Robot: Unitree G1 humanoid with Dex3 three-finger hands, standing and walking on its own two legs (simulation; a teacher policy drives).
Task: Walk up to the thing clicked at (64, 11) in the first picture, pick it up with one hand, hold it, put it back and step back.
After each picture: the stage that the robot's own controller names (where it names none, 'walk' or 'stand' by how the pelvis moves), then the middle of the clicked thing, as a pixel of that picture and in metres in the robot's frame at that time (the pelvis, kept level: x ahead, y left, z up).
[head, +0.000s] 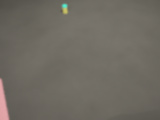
stand; (64, 9) +2.12 +0.25 -0.72
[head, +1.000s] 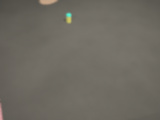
walk; (68, 18) +2.00 +0.15 -0.71
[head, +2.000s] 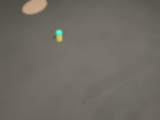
walk; (59, 35) +1.41 +0.20 -0.72
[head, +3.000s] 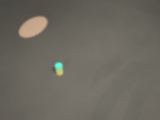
walk; (59, 69) +0.92 +0.21 -0.71
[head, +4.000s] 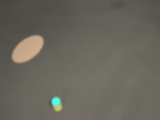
walk; (56, 104) +0.58 +0.22 -0.71
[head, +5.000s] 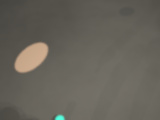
stand; out of the picture +0.43 +0.20 -0.71
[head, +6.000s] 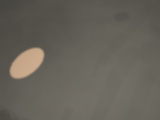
stand; out of the picture +0.41 +0.20 -0.72
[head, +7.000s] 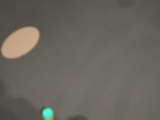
walk; (48, 115) +0.39 +0.20 -0.68
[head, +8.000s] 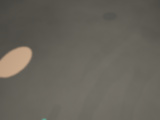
stand; out of the picture +0.43 +0.26 -0.68
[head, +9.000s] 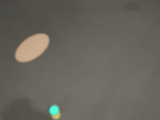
walk; (55, 112) +0.47 +0.25 -0.70
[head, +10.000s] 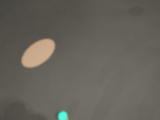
stand; (63, 118) +0.44 +0.20 -0.71
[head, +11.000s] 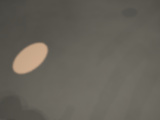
stand; out of the picture +0.38 +0.20 -0.71
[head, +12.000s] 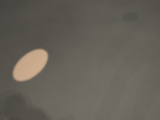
stand; out of the picture +0.33 +0.21 -0.72
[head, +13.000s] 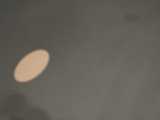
stand; out of the picture +0.33 +0.20 -0.73
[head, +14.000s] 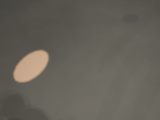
stand; out of the picture +0.32 +0.20 -0.73
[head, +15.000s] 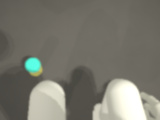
go down; (34, 67) +0.42 +0.21 -0.36
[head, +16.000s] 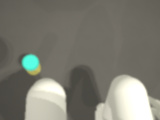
go down; (32, 65) +0.42 +0.21 -0.30
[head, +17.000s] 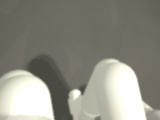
close in; out of the picture +0.42 +0.24 -0.23
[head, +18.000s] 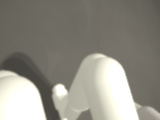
close; out of the picture +0.41 +0.26 -0.22
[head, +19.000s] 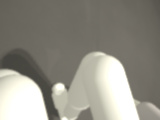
lift; out of the picture +0.40 +0.25 -0.23
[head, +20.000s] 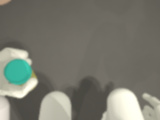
lift; (22, 76) +0.33 +0.20 -0.03
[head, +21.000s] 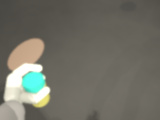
hold; (36, 90) +0.32 +0.17 +0.01
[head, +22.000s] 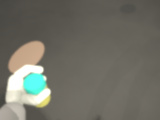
hold; (37, 90) +0.32 +0.17 +0.01
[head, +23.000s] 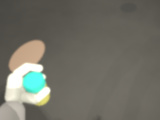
hold; (37, 89) +0.32 +0.17 +0.01
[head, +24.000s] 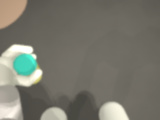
crouch; (28, 69) +0.39 +0.18 -0.05
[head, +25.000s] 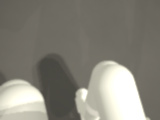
lower; out of the picture +0.45 +0.25 -0.15
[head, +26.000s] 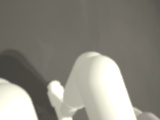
lower; out of the picture +0.43 +0.26 -0.23
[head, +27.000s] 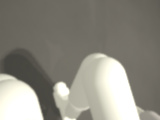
lower; out of the picture +0.42 +0.27 -0.23
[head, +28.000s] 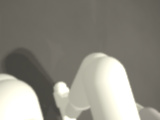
lower; out of the picture +0.41 +0.26 -0.23
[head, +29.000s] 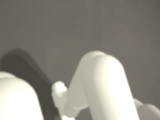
lower; out of the picture +0.41 +0.26 -0.23
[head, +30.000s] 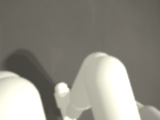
open; out of the picture +0.40 +0.26 -0.23
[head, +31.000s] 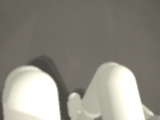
stand; out of the picture +0.41 +0.25 -0.24
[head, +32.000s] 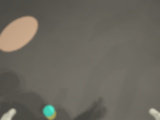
stand; (50, 112) +0.37 +0.20 -0.59
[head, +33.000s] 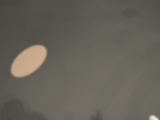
stand; out of the picture +0.35 +0.20 -0.67
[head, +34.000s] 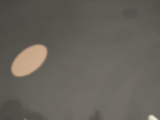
stand; out of the picture +0.35 +0.20 -0.67
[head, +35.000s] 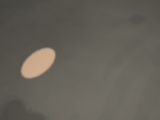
stand; out of the picture +0.36 +0.18 -0.72
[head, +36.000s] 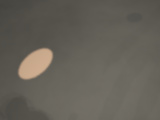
stand; out of the picture +0.35 +0.20 -0.72
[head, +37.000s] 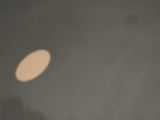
walk; out of the picture +0.33 +0.20 -0.73
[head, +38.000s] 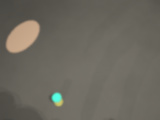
walk; (57, 99) +0.48 +0.21 -0.69
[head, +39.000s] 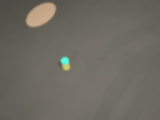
walk; (65, 63) +0.82 +0.19 -0.69
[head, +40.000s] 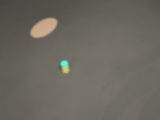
walk; (65, 67) +0.99 +0.22 -0.70
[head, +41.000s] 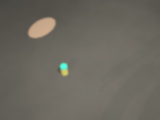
stand; (64, 69) +0.94 +0.19 -0.72
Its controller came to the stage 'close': yes
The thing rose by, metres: 0.72
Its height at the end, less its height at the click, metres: +0.00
